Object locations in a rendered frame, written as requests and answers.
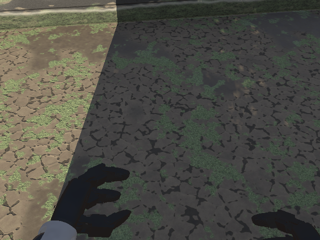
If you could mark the right robot hand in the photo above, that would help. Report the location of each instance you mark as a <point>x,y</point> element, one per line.
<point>287,223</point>

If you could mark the left robot hand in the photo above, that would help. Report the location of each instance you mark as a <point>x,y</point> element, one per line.
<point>82,193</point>

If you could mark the left robot forearm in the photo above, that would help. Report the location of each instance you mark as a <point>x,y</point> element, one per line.
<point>56,230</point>

